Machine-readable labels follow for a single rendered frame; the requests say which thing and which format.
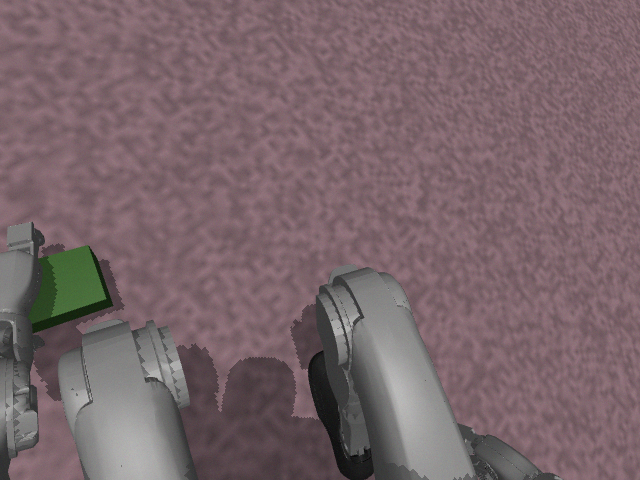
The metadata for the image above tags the right robot foot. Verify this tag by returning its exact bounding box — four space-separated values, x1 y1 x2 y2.
308 351 374 480

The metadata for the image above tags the left robot arm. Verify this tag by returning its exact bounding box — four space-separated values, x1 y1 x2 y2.
0 313 39 480

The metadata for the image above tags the left robot hand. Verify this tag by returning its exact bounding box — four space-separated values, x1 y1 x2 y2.
0 222 45 352

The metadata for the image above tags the carton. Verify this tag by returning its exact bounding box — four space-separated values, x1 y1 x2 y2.
28 245 113 333

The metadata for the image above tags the right robot hand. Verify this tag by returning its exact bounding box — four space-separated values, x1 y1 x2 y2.
457 423 542 480

